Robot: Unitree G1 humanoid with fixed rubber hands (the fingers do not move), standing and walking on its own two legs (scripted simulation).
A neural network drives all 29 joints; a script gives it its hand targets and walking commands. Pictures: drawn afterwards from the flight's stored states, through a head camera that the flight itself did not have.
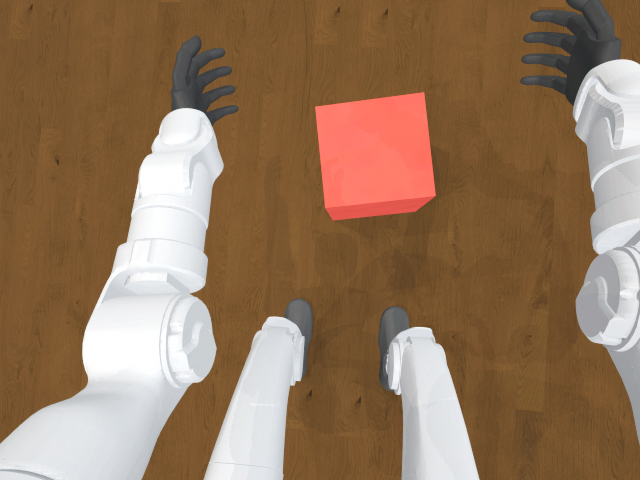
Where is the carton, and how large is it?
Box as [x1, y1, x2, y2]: [315, 92, 435, 219]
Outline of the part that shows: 423,92 315,107 325,208 332,219 415,211 435,195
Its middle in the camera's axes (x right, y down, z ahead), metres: +0.11 -0.17 +0.86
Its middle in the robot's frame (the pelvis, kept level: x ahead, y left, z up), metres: +0.56 -0.02 -0.54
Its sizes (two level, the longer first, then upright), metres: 0.210 0.200 0.250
